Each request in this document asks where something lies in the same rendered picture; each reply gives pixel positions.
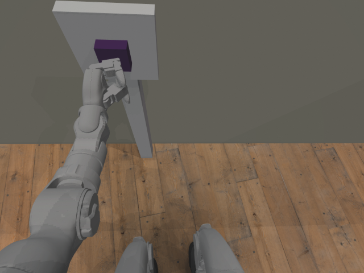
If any panel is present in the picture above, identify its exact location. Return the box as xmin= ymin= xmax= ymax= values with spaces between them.
xmin=52 ymin=1 xmax=159 ymax=158

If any left robot upper arm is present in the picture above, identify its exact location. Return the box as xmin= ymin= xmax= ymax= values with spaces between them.
xmin=0 ymin=188 xmax=100 ymax=273

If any right robot thigh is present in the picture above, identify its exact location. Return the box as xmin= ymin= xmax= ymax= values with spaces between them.
xmin=193 ymin=228 xmax=245 ymax=273

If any left robot thigh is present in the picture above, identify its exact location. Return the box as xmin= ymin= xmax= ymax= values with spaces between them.
xmin=115 ymin=241 xmax=154 ymax=273

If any robot left forearm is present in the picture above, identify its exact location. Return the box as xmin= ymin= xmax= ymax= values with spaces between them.
xmin=29 ymin=105 xmax=110 ymax=233

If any button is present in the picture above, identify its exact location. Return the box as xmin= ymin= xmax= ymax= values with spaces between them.
xmin=94 ymin=39 xmax=132 ymax=72

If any robot thigh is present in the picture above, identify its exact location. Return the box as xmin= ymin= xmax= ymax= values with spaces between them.
xmin=115 ymin=241 xmax=154 ymax=273
xmin=193 ymin=228 xmax=245 ymax=273

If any left robot hand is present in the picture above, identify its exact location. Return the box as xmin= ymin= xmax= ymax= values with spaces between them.
xmin=82 ymin=58 xmax=130 ymax=111

